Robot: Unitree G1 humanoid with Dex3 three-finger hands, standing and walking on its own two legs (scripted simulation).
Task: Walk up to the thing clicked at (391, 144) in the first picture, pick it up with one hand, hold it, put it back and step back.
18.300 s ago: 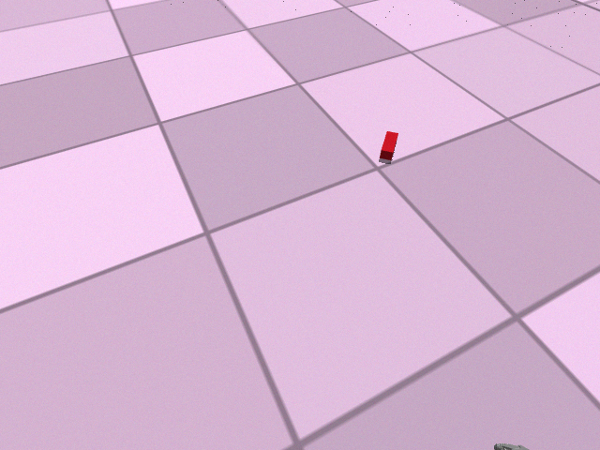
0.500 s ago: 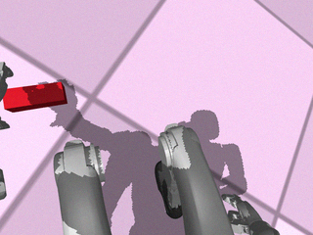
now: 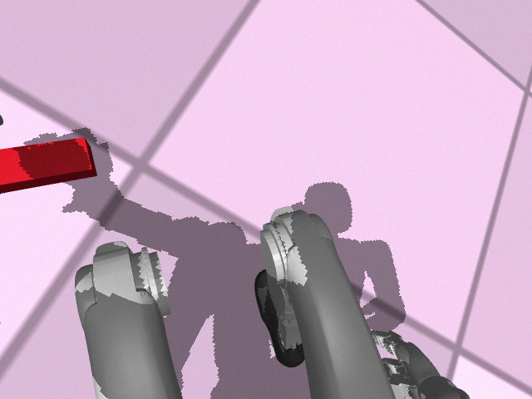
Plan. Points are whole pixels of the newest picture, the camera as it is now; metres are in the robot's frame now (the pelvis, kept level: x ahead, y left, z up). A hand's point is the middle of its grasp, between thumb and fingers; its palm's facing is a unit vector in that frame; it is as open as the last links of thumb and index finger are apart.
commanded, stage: rise first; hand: left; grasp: from above
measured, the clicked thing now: (41, 165) +0.48 +0.30 -0.30
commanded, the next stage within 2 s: approach in 0.80 s
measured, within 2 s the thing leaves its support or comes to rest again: neither
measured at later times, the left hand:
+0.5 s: hand out of the picture +0.44 +0.34 -0.18, palm faces -0.45 -0.09 -0.89, open 14.0 cm
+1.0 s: hand out of the picture +0.44 +0.34 -0.18, palm faces -0.45 -0.08 -0.89, open 13.8 cm
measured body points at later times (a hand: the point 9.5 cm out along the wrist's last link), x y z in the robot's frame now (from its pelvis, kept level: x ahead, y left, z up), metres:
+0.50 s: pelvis +0.00 +0.00 +0.00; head +0.24 +0.10 +0.37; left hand +0.46 +0.35 -0.13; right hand +0.07 -0.27 -0.09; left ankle +0.07 +0.13 -0.29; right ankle +0.10 -0.13 -0.29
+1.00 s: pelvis +0.00 +0.00 +0.00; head +0.24 +0.10 +0.37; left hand +0.46 +0.34 -0.13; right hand +0.06 -0.27 -0.09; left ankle +0.07 +0.13 -0.29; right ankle +0.10 -0.13 -0.29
